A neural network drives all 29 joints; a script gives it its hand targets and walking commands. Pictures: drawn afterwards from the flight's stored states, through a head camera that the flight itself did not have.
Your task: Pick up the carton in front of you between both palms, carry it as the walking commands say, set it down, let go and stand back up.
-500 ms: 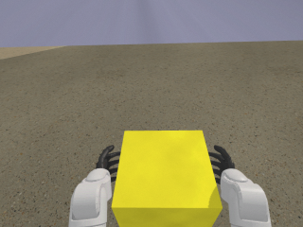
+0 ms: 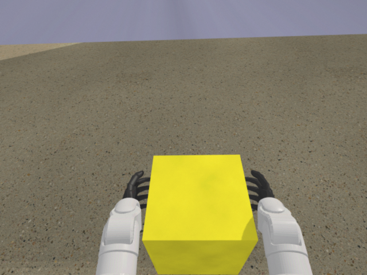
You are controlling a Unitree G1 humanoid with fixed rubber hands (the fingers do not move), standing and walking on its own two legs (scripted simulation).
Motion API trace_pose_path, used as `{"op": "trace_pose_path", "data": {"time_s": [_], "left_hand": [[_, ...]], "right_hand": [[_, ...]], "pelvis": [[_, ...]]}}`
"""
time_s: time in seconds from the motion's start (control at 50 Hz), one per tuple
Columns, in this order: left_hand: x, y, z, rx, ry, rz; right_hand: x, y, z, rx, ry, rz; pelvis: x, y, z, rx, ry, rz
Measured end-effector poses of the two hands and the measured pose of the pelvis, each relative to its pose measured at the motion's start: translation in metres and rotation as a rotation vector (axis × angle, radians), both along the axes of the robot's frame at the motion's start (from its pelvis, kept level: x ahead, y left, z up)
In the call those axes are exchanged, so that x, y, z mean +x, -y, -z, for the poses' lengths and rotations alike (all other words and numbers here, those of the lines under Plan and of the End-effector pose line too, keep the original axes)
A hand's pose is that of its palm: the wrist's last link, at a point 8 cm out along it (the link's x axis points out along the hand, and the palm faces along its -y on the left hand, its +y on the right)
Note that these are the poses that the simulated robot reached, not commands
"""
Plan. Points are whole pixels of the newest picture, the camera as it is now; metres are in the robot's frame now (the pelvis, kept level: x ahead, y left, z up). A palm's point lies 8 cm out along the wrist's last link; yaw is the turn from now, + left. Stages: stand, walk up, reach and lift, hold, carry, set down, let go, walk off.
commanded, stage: carry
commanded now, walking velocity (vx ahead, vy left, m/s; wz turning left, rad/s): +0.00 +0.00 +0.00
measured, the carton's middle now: (197, 217) +0.30 +0.00 -0.06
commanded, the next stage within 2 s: hold in 0.80 s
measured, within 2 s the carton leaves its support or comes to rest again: neither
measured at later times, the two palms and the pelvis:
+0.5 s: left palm (126, 203) +0.29 +0.16 +0.04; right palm (262, 202) +0.29 -0.14 +0.04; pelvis +0.00 +0.01 +0.00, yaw +0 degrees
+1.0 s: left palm (109, 216) +0.25 +0.19 +0.04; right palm (247, 201) +0.29 -0.11 +0.04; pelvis -0.01 +0.00 +0.01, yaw +7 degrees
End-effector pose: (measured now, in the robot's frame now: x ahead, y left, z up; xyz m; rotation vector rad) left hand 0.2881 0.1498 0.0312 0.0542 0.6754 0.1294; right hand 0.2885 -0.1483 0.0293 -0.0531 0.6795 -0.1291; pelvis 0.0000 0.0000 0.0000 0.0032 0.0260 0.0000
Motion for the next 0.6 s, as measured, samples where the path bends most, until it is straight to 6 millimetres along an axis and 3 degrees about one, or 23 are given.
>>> {"op": "trace_pose_path", "data": {"time_s": [0.6], "left_hand": [[-0.003, -0.011, -0.007, -0.009, 0.017, -0.008]], "right_hand": [[-0.003, -0.011, -0.008, 0.006, 0.017, 0.003]], "pelvis": [[-0.001, -0.010, 0.001, -0.006, 0.001, -0.003]]}}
